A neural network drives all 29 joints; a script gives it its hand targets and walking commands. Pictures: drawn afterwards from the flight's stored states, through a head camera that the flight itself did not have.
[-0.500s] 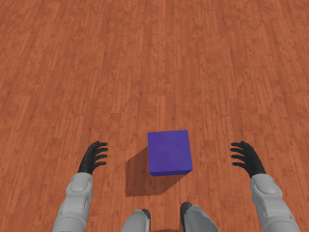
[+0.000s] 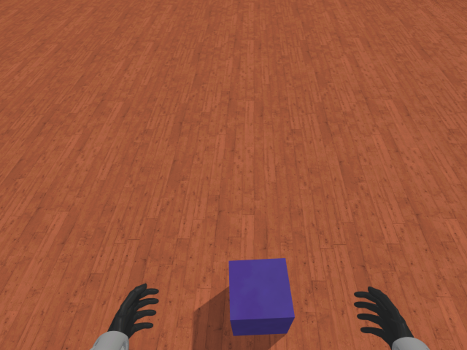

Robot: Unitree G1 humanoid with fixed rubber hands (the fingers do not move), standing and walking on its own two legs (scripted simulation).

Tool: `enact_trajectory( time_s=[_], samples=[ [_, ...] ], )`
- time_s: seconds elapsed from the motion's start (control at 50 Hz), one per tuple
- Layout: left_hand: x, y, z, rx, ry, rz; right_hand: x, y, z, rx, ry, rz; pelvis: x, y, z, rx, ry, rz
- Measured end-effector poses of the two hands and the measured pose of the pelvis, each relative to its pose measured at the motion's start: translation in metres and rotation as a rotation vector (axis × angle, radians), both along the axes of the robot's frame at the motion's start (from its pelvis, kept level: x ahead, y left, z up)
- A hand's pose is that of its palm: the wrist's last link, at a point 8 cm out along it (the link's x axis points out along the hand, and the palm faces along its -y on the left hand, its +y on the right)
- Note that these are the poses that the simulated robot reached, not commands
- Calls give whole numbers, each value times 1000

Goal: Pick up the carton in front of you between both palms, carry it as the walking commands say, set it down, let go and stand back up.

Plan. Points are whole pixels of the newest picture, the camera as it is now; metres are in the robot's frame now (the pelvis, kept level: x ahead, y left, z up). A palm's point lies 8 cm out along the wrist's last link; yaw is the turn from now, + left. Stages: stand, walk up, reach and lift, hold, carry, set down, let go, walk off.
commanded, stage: let go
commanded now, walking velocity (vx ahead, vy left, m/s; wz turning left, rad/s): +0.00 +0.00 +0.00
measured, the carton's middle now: (258, 298) +0.39 -0.03 -0.65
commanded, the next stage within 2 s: stand in 0.18 s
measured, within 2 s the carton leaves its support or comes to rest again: neither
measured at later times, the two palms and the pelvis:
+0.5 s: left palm (92, 348) +0.14 +0.29 -0.09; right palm out of the picture +0.15 -0.29 -0.09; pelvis +0.01 +0.00 -0.01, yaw +0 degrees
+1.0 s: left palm out of the picture +0.12 +0.29 -0.09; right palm out of the picture +0.13 -0.30 -0.10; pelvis +0.01 -0.01 +0.00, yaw +1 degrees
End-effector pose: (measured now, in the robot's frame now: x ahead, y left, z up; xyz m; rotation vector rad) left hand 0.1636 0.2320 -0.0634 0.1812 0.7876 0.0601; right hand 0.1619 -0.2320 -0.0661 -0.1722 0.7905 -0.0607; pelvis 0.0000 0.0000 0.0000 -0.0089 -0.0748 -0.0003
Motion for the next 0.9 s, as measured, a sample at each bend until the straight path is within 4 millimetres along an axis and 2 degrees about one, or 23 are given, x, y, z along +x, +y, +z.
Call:
enact_trajectory(
  time_s=[0.2, 0.34, 0.44, 0.7, 0.9],
  samples=[
    [-3, -3, -4, 15, 11, 12, -1, -6, -2, -26, 19, -8, 0, -4, -2, -1, -17, 2],
    [-18, 35, -18, 153, 80, 56, -10, -43, -14, -155, 65, -41, 5, -5, -6, 0, 52, 4],
    [-23, 50, -21, 193, 117, 67, -15, -57, -19, -191, 103, -49, 11, -4, -6, 2, 66, 6],
    [-22, 53, -26, 200, 155, 76, -20, -59, -27, -202, 159, -45, 18, -4, -4, 3, 63, 14],
    [-35, 57, -30, 201, 195, 93, -29, -63, -29, -212, 192, -43, 16, -5, -2, 4, 54, 18]
  ],
)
